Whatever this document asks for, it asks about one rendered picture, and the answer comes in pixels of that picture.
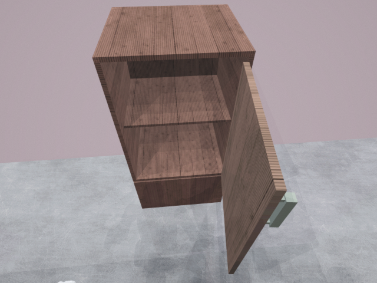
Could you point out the handle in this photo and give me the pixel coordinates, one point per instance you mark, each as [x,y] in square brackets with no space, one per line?
[285,206]

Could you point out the cupboard door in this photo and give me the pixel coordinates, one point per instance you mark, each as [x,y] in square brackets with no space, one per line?
[251,179]

